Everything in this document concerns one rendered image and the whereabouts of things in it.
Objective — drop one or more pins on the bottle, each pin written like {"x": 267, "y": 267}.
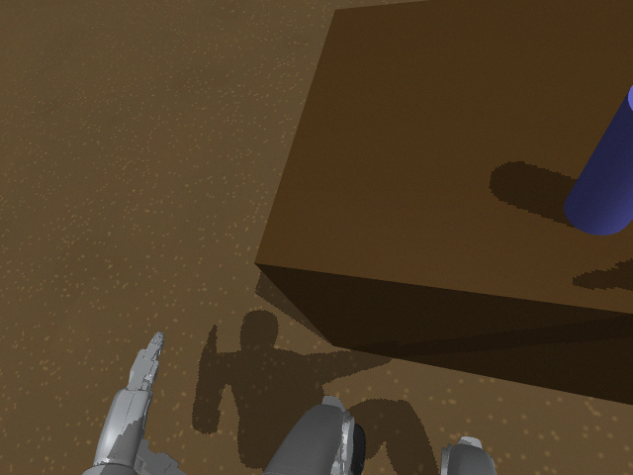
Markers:
{"x": 601, "y": 201}

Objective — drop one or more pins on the left robot hand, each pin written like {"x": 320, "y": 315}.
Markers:
{"x": 121, "y": 440}

